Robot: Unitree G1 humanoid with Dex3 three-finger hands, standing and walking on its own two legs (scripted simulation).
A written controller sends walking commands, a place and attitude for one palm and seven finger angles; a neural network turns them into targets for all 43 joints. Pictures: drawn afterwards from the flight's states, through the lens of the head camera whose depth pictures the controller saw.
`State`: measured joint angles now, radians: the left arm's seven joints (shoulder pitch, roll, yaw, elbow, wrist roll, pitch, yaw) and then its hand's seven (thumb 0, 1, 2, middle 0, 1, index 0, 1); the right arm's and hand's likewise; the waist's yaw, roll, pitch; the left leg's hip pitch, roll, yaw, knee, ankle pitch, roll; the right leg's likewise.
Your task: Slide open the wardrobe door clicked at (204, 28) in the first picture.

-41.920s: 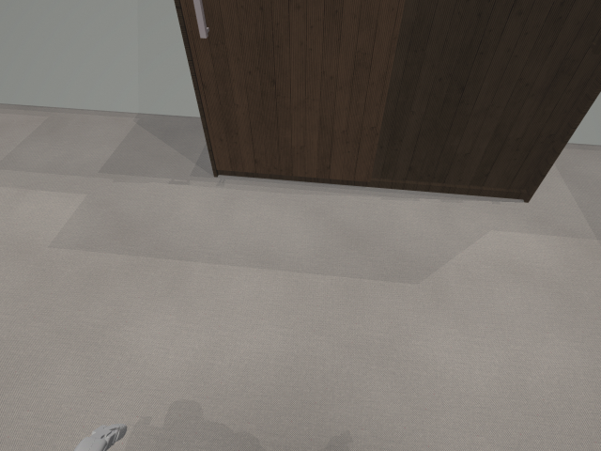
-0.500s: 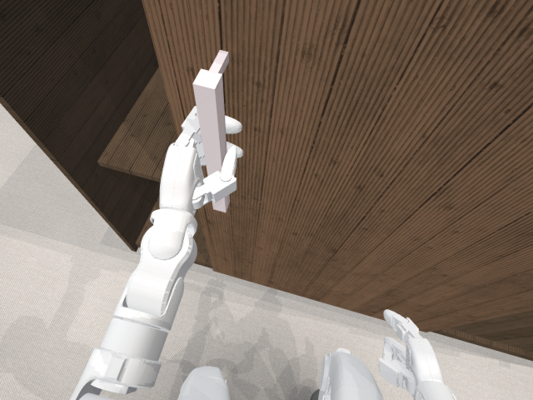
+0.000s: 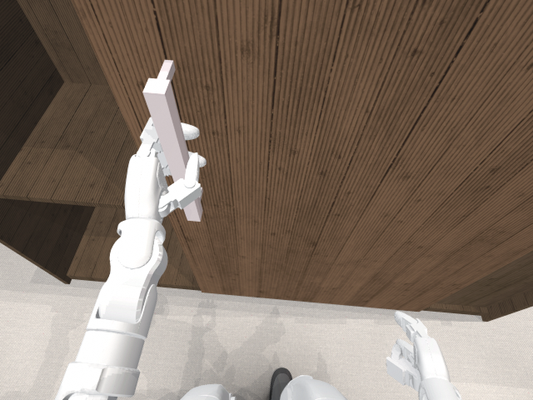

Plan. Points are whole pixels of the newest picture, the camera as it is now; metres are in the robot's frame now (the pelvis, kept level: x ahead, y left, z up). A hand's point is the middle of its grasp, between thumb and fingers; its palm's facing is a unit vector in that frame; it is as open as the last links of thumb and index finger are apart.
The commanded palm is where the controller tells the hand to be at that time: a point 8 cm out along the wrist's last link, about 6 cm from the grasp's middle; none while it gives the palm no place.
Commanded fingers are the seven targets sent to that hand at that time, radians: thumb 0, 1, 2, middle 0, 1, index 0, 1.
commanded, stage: step sideways, sliding the door along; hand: left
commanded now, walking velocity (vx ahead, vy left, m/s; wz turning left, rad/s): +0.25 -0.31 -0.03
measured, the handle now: (184, 156) +0.42 +0.16 +0.10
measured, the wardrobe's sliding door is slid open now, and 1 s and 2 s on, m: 0.50 0.50 0.50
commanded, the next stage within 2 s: stop walking and hold the door there in 0.20 s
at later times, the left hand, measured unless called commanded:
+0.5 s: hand (195, 179) +0.37 +0.13 +0.10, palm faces +0.40 -0.87 -0.30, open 6.3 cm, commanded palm +0.33 +0.17 +0.08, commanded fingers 0.00 0.90 0.90 -0.45 -1.40 -0.45 -1.40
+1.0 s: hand (197, 180) +0.37 +0.13 +0.11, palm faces +0.33 -0.92 -0.22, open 6.0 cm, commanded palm +0.33 +0.15 +0.08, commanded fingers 0.00 0.90 0.90 -0.45 -1.40 -0.45 -1.40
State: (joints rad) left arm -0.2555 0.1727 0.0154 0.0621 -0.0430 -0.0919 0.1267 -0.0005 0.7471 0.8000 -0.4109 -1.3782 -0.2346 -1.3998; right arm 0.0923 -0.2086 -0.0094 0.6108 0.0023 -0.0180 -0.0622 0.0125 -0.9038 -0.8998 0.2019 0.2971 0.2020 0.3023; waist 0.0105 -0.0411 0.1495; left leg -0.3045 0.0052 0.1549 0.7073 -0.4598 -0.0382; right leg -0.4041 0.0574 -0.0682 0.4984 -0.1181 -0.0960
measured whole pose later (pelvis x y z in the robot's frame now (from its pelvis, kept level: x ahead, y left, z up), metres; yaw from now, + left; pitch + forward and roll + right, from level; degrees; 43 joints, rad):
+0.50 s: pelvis +0.01 -0.14 -0.01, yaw -3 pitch -1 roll -2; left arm -0.27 0.38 0.32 0.40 -0.07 -0.12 0.11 -0.08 0.63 0.83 -0.38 -1.35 -0.29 -1.37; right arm 0.07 -0.26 -0.01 0.62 0.04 -0.04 -0.05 0.01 -0.90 -0.90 0.21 0.30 0.21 0.30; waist 0.02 0.11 0.13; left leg -0.34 0.19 -0.01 0.92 -0.52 -0.06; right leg -0.32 -0.05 -0.10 0.59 -0.24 0.03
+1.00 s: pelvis -0.03 -0.11 +0.01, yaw -7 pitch -2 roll -2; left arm -0.36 0.40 0.28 0.53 -0.05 -0.09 0.15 -0.04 0.70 0.79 -0.33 -1.34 -0.29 -1.37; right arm 0.30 -0.21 0.03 0.69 0.03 -0.08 -0.08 0.01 -0.90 -0.90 0.20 0.30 0.20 0.30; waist -0.01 0.01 0.06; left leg -0.30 0.05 0.09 0.53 -0.20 0.03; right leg -0.26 -0.01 -0.06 0.65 -0.38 0.02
